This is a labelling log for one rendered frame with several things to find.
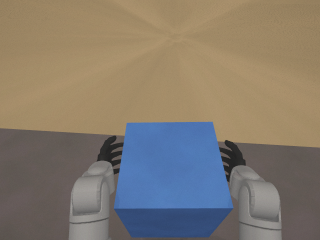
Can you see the carton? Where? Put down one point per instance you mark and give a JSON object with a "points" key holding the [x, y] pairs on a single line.
{"points": [[172, 182]]}

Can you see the robot right hand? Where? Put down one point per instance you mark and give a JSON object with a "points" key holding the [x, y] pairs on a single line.
{"points": [[236, 158]]}

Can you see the robot right forearm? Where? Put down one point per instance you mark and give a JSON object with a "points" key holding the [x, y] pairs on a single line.
{"points": [[259, 206]]}

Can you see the robot left forearm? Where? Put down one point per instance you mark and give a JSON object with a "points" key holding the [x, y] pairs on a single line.
{"points": [[90, 203]]}

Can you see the robot left hand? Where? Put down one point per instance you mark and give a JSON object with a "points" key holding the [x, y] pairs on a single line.
{"points": [[106, 155]]}

